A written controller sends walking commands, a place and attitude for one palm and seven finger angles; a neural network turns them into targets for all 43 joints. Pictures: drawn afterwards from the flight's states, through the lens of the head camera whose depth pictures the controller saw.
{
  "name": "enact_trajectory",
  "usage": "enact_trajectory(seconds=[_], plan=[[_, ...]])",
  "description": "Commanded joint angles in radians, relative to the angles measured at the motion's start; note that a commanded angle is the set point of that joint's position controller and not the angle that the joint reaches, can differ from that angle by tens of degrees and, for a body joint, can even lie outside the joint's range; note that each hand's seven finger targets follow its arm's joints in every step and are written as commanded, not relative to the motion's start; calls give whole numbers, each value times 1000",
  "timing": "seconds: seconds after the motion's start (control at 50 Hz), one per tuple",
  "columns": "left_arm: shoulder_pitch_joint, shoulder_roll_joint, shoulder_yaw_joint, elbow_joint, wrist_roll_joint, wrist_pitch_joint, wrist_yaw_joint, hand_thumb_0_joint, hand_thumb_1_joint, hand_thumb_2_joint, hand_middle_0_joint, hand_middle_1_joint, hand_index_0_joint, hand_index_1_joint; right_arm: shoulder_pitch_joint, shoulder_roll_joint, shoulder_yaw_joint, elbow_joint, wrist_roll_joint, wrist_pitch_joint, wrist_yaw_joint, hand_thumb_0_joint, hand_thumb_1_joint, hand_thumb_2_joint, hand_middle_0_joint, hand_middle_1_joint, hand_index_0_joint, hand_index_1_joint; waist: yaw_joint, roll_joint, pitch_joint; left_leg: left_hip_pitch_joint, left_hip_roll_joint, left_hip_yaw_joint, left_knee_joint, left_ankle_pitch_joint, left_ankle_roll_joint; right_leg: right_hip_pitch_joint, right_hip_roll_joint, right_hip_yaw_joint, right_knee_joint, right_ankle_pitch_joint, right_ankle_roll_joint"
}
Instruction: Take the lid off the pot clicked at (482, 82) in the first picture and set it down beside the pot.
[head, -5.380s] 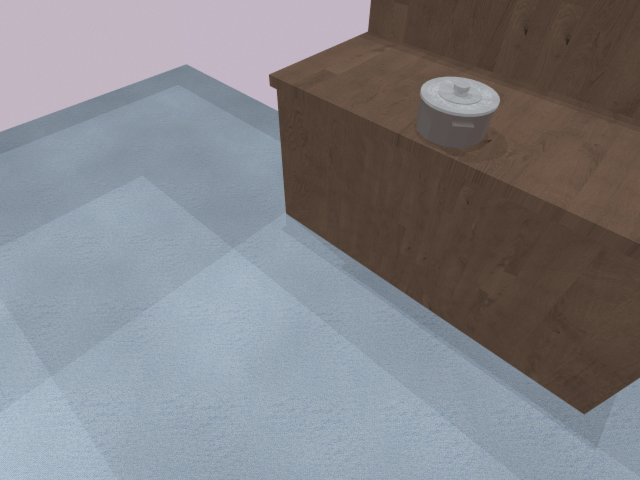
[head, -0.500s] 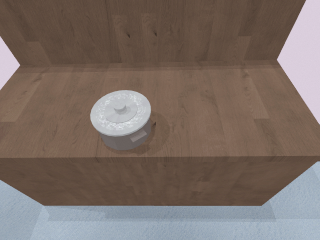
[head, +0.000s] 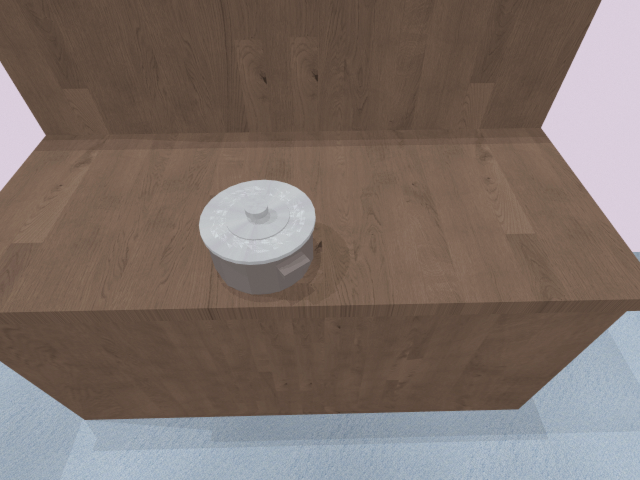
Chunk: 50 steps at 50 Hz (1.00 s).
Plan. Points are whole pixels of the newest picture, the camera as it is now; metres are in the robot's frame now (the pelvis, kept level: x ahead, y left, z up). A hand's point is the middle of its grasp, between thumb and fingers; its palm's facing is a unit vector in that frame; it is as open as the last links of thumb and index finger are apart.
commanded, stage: look again from close up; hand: left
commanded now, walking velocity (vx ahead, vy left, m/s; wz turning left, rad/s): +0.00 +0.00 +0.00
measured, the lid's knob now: (256, 208) +0.53 +0.14 +0.02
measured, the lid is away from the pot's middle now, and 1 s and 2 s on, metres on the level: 0.00 0.00 0.00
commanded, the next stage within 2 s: lift the closed hand beside the body in 1.14 s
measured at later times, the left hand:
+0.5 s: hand out of the picture +0.02 +0.18 -0.18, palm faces +0.00 -0.98 -0.20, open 7.3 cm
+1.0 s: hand out of the picture +0.03 +0.18 -0.18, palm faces +0.00 -0.98 -0.18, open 7.4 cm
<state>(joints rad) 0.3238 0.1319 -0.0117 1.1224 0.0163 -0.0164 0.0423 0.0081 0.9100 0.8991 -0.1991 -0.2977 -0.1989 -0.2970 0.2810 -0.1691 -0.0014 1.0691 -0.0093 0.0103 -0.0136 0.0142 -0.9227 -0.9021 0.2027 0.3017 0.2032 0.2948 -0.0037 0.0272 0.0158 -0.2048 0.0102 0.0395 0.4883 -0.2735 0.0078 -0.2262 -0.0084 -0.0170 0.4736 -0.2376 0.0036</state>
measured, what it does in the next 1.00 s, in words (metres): stands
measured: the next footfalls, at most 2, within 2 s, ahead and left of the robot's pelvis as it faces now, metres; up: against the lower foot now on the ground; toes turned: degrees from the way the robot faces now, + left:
none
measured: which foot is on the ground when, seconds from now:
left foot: down 0.00-1.00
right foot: down 0.00-1.00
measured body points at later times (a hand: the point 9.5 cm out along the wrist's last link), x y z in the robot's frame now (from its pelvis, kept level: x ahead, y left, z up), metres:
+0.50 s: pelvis +0.01 +0.01 +0.00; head +0.02 +0.01 +0.45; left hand +0.03 +0.23 -0.16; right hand +0.01 -0.21 -0.16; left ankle -0.01 +0.11 -0.74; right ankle +0.01 -0.12 -0.74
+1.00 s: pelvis +0.03 +0.01 +0.00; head +0.05 +0.01 +0.45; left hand +0.03 +0.23 -0.16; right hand +0.04 -0.22 -0.16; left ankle -0.01 +0.11 -0.74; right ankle +0.01 -0.12 -0.74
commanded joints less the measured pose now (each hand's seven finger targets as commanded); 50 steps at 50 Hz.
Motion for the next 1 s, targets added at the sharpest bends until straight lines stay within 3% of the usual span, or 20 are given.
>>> enact_trajectory(seconds=[0.0,0.04,0.06,0.1,0.14,0.28,0.52,0.98], plan=[[16,159,26,-92,-2,-15,3,0,900,900,-200,-300,-200,-300,76,-72,-11,-83,-9,-32,3,0,-900,-900,200,300,200,300,-15,81,-10,-45,65,-95,-70,-59,22,-76,-93,101,-60,-184,-64],[36,131,22,-94,0,-10,0,0,900,900,-200,-300,-200,-300,60,-82,-11,-102,-5,-35,-1,0,-900,-900,200,300,200,300,-5,44,33,-119,82,-132,-100,-89,37,-55,-67,79,-28,-132,-56],[46,119,17,-92,1,-11,-1,0,900,900,-200,-300,-200,-300,60,-82,-9,-106,-3,-38,-2,0,-900,-900,200,300,200,300,1,1,43,-127,81,-134,-104,-70,40,-46,-68,78,-28,-106,-54],[45,116,15,-90,-1,-10,-5,0,900,900,-200,-300,-200,-300,66,-76,-6,-101,-1,-41,-4,0,-900,-900,200,300,200,300,4,-26,58,-114,81,-132,-111,-41,42,-50,-70,78,-37,-86,-54],[49,109,14,-92,0,-8,-3,0,900,900,-200,-300,-200,-300,74,-80,-5,-91,-1,-45,-6,0,-900,-900,200,300,200,300,3,-15,83,-120,80,-132,-113,-26,40,-53,-70,80,-31,-61,-52],[54,114,15,-90,-2,-8,0,0,900,900,-200,-300,-200,-300,84,-74,-2,-55,2,-51,-10,0,-900,-900,200,300,200,300,7,-50,55,-65,75,-106,-100,78,37,-25,-82,82,-31,32,-45],[37,129,20,-87,-4,-3,-1,0,900,900,-200,-300,-200,-300,69,-75,-4,-19,2,-53,-17,0,-900,-900,200,300,200,300,8,-21,30,1,84,-92,-87,213,30,2,-89,76,-27,147,-43],[46,130,15,-73,-5,-7,2,0,900,900,-200,-300,-200,-300,47,-71,-7,23,6,-51,-22,0,-900,-900,200,300,200,300,8,-28,25,67,91,-80,-101,281,22,33,-105,81,-57,239,-43]])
